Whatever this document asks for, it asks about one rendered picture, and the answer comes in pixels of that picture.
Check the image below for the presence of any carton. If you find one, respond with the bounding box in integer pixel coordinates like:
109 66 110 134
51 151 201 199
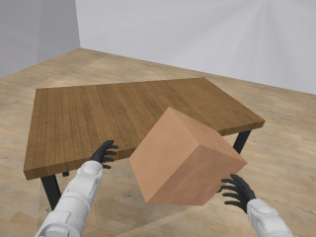
128 107 247 206

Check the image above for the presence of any left robot forearm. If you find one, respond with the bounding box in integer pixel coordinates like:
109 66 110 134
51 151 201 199
35 160 103 237

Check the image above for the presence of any robot left hand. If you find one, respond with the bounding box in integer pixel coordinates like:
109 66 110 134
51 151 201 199
89 139 119 169

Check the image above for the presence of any robot right hand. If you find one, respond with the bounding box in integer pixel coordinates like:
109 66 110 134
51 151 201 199
221 174 256 213

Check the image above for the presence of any right robot forearm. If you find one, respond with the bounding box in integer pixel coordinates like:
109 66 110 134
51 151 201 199
247 198 294 237

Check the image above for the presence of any table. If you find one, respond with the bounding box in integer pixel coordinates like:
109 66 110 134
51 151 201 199
23 77 265 211

